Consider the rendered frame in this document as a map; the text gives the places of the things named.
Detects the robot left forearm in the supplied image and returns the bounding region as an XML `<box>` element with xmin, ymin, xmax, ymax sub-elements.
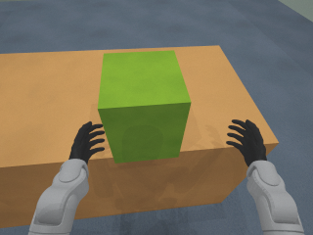
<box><xmin>27</xmin><ymin>159</ymin><xmax>89</xmax><ymax>235</ymax></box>

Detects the left robot hand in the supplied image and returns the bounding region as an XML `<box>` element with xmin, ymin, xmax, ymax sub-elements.
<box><xmin>68</xmin><ymin>121</ymin><xmax>105</xmax><ymax>165</ymax></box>

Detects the robot right forearm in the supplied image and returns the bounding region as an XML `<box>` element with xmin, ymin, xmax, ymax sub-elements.
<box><xmin>246</xmin><ymin>160</ymin><xmax>304</xmax><ymax>235</ymax></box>

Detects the pedestal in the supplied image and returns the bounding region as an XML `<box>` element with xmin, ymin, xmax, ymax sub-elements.
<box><xmin>0</xmin><ymin>45</ymin><xmax>279</xmax><ymax>228</ymax></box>

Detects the right robot hand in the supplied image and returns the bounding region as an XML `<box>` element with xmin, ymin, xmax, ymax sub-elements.
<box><xmin>226</xmin><ymin>119</ymin><xmax>267</xmax><ymax>166</ymax></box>

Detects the carton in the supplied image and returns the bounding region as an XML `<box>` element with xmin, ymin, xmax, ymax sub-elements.
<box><xmin>97</xmin><ymin>50</ymin><xmax>192</xmax><ymax>164</ymax></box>

